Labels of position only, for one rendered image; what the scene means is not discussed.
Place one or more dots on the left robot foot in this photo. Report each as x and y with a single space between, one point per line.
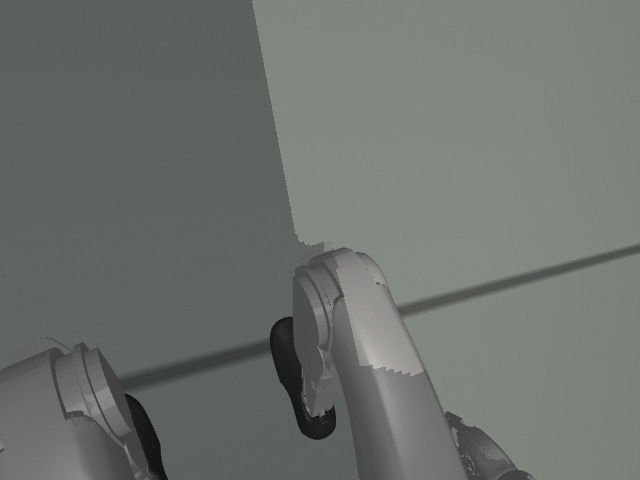
148 438

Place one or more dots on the right robot hand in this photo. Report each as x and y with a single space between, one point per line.
482 458

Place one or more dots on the right robot foot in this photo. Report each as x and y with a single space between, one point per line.
289 372

